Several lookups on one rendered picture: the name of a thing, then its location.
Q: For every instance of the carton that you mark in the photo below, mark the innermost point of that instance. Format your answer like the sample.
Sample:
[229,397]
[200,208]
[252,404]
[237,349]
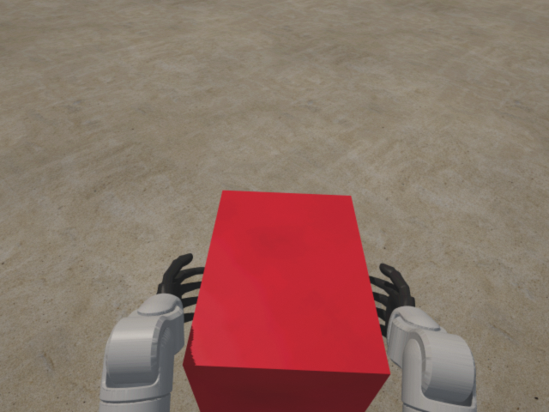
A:
[285,319]

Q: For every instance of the left robot forearm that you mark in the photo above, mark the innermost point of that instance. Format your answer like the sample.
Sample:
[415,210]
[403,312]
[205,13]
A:
[138,363]

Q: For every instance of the right robot forearm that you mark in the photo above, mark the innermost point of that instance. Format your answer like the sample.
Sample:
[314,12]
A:
[438,368]

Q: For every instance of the robot left hand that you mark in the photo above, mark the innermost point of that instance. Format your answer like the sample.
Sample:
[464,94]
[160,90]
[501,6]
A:
[171,283]

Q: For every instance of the robot right hand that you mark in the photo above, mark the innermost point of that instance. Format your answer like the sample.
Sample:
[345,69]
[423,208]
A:
[399,294]

